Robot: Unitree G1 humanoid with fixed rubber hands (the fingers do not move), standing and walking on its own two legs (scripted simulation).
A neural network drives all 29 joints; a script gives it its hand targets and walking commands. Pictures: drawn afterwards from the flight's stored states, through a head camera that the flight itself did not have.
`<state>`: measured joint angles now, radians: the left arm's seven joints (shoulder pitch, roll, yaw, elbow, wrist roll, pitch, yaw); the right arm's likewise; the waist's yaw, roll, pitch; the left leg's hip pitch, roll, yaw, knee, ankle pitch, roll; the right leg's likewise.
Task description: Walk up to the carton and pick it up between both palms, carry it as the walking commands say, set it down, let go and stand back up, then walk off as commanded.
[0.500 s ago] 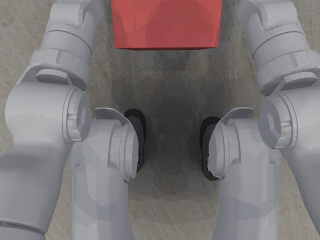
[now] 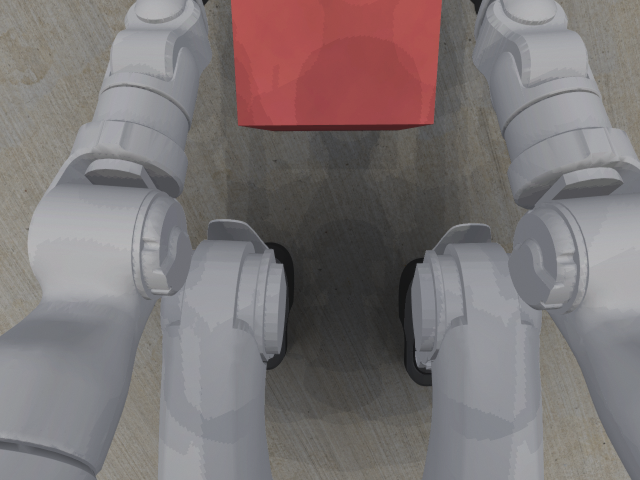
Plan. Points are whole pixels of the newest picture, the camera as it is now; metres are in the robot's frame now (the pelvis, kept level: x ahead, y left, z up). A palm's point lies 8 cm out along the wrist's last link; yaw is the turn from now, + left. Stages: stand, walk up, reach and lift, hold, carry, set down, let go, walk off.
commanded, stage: reach and lift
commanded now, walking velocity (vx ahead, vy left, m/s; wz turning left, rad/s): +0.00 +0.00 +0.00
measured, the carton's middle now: (335, 11) +0.54 +0.03 -0.24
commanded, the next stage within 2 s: none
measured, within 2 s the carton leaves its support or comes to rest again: leaves its support in 0.30 s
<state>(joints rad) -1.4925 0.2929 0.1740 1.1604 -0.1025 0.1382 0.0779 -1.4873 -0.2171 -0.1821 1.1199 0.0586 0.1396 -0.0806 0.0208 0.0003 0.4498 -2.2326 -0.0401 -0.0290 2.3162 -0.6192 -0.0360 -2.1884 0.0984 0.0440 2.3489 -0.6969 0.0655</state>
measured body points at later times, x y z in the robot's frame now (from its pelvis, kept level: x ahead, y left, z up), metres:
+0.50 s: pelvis -0.02 +0.00 +0.02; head +0.34 +0.01 +0.27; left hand +0.55 +0.15 -0.13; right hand +0.55 -0.12 -0.14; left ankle +0.11 +0.13 -0.31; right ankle +0.09 -0.13 -0.31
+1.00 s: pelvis -0.02 +0.01 +0.05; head +0.34 +0.02 +0.30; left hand +0.54 +0.15 -0.09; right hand +0.54 -0.11 -0.09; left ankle +0.11 +0.13 -0.31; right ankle +0.09 -0.13 -0.31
